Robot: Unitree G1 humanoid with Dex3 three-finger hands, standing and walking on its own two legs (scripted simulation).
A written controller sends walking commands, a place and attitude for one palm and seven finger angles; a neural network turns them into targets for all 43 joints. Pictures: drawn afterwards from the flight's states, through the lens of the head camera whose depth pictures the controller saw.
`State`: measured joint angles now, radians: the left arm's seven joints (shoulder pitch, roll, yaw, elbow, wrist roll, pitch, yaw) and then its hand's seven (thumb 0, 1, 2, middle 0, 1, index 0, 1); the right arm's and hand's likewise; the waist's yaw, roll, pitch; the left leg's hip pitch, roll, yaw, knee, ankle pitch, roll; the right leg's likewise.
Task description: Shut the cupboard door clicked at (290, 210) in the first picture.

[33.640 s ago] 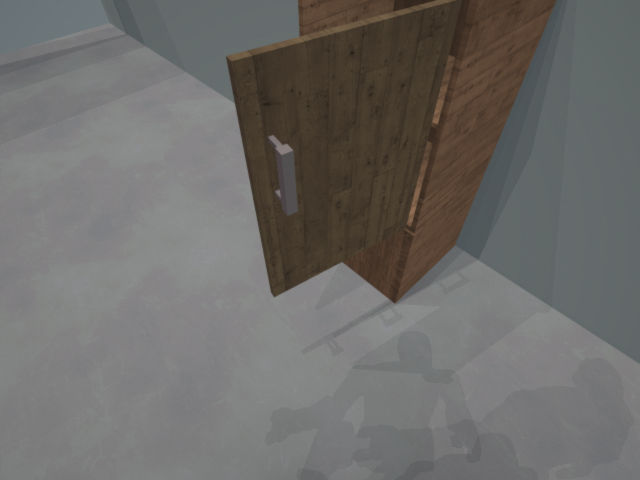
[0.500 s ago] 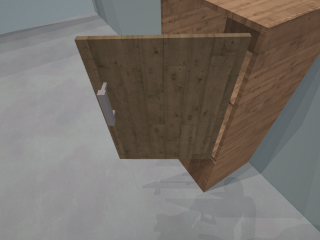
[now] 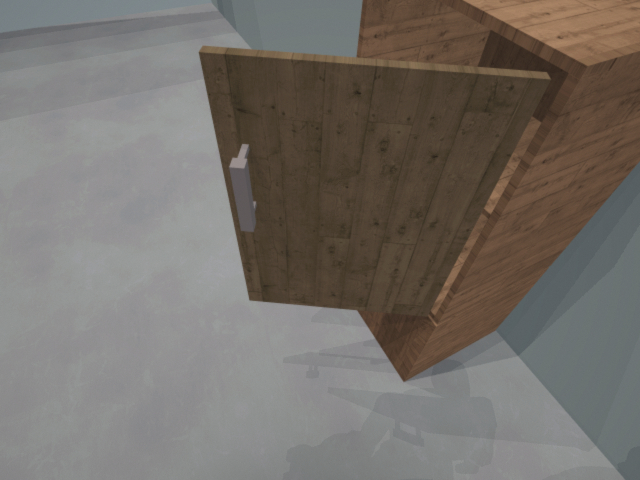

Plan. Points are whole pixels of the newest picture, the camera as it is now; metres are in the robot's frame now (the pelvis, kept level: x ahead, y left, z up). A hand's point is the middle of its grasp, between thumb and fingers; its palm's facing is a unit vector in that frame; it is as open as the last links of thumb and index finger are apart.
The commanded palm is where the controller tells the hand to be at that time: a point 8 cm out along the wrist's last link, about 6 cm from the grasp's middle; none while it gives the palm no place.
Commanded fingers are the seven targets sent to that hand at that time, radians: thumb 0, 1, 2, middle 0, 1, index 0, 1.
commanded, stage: come to a stop and stand still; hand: left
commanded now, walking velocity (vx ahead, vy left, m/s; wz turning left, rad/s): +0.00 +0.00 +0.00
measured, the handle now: (246, 189) +0.51 +0.16 +0.05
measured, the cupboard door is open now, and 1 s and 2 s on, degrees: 58 58 58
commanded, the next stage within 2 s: look again from close up in 1.18 s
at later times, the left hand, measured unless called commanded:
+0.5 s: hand out of the picture -0.02 +0.12 -0.17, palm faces +0.03 -0.99 -0.14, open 7.3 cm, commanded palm none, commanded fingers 0.00 0.90 0.90 -0.20 -0.30 -0.20 -0.30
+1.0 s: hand out of the picture +0.00 +0.14 -0.17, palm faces +0.04 -0.99 -0.16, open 7.3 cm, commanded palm none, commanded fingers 0.00 0.90 0.90 -0.20 -0.30 -0.20 -0.30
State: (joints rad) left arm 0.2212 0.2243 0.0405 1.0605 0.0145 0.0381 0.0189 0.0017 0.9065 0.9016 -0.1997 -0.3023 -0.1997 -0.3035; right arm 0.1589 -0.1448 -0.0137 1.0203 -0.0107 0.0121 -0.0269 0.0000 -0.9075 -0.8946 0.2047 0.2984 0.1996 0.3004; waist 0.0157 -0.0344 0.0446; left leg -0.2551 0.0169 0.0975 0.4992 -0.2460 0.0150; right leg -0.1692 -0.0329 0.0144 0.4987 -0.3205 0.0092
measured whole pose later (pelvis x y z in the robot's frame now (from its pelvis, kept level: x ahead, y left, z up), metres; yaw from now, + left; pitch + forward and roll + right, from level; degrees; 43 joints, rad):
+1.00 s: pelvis +0.02 -0.02 +0.01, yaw +0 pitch -1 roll +0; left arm 0.29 0.14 0.01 1.14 0.01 -0.01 0.04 0.01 0.91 0.90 -0.20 -0.30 -0.20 -0.30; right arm 0.26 -0.14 -0.01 1.14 0.00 -0.01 -0.04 0.01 -0.92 -0.89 0.20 0.30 0.20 0.30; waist -0.01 -0.03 0.04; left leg -0.17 0.05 0.08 0.40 -0.22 -0.02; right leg -0.07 0.01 0.00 0.38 -0.30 -0.01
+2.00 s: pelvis +0.01 -0.01 +0.00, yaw -1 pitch +0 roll +1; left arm 0.27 0.18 -0.01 1.08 0.02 0.00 0.03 0.00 0.90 0.90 -0.20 -0.30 -0.20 -0.30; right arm 0.23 -0.18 0.00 1.09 -0.01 -0.02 -0.01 0.00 -0.91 -0.89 0.20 0.30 0.20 0.30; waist 0.00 -0.01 0.03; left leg -0.23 0.03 0.11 0.50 -0.26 0.00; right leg -0.17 -0.02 0.03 0.52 -0.36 0.01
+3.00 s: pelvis +0.03 +0.03 -0.01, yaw -1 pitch -3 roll +0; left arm 0.24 0.22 0.01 0.89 0.02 0.02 0.03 0.00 0.90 0.90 -0.20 -0.30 -0.20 -0.30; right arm 0.25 -0.19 0.01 0.90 -0.02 0.00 0.00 0.00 -0.91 -0.89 0.20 0.30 0.20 0.30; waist 0.01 0.01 0.01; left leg -0.30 -0.07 0.12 0.61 -0.27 0.12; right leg -0.30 -0.04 0.04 0.64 -0.34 -0.02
